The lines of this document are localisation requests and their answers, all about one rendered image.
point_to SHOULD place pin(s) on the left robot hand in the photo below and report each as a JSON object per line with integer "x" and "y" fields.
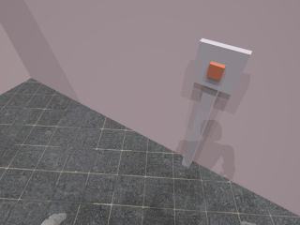
{"x": 55, "y": 219}

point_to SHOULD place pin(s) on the panel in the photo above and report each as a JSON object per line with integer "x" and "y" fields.
{"x": 235, "y": 60}

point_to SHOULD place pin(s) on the button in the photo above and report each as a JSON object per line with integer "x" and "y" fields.
{"x": 215, "y": 70}

